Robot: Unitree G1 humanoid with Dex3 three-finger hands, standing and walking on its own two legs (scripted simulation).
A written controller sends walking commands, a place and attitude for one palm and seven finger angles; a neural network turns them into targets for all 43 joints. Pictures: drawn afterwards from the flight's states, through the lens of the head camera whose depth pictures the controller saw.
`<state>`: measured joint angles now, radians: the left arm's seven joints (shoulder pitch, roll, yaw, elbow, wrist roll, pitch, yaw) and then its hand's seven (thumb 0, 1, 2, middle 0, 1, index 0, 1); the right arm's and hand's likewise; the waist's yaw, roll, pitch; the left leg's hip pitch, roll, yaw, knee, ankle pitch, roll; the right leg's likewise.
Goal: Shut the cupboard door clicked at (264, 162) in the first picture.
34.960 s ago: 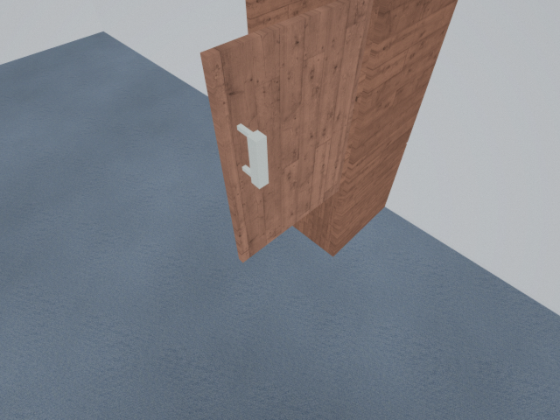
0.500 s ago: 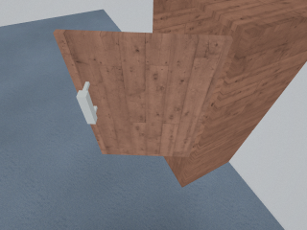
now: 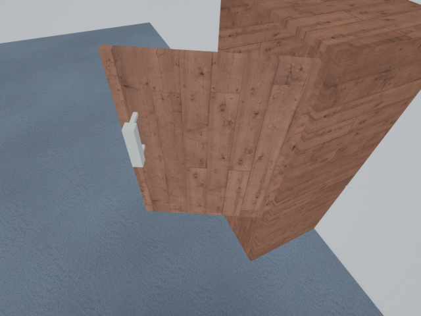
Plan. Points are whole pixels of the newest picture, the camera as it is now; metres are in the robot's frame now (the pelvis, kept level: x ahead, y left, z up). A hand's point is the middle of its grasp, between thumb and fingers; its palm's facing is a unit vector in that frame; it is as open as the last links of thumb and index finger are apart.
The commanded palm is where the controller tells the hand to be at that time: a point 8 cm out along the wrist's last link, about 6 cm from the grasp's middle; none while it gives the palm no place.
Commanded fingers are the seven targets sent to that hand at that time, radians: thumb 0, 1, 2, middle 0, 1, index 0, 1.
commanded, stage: come to a stop and stand still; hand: left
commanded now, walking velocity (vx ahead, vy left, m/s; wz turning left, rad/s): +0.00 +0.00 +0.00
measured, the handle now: (136, 139) +0.47 +0.21 +0.05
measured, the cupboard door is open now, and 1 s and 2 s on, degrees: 61 61 61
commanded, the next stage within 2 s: look again from close up in 0.38 s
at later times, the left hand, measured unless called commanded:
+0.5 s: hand out of the picture +0.03 +0.20 -0.17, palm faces -0.01 -0.97 -0.22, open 7.3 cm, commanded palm none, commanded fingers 0.00 0.90 0.90 -0.20 -0.30 -0.20 -0.30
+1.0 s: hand out of the picture -0.02 +0.20 -0.17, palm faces -0.01 -0.98 -0.19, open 7.3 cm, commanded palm none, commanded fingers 0.00 0.90 0.90 -0.20 -0.30 -0.20 -0.30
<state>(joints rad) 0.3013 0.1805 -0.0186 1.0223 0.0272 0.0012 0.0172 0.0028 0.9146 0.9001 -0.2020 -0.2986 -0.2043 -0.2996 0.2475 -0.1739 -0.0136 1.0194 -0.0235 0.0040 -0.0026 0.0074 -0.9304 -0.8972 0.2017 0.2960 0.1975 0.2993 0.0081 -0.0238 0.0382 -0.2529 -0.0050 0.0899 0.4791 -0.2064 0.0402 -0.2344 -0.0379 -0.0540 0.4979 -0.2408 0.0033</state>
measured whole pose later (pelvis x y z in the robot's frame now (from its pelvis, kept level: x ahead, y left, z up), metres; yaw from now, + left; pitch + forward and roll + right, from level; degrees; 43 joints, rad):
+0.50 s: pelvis +0.00 +0.02 +0.00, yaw -1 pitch -2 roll +0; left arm 0.30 0.19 -0.01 1.00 0.03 -0.01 0.03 0.00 0.91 0.90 -0.20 -0.30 -0.20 -0.30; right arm 0.22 -0.18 -0.01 1.04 -0.01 -0.01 0.00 0.01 -0.91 -0.90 0.20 0.30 0.20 0.30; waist 0.00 0.00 0.02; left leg -0.25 -0.01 0.12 0.50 -0.23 0.06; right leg -0.24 -0.05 -0.03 0.51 -0.24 0.03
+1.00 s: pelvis -0.01 +0.03 +0.00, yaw -1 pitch -2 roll +0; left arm 0.33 0.16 -0.01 1.08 0.03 -0.01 0.04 0.00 0.91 0.90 -0.20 -0.30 -0.20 -0.30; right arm 0.25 -0.15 -0.02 1.12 -0.01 0.00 0.00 0.01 -0.91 -0.90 0.20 0.30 0.20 0.30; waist 0.00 -0.01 0.05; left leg -0.23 -0.03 0.12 0.43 -0.18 0.07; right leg -0.22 -0.06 -0.02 0.44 -0.20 0.04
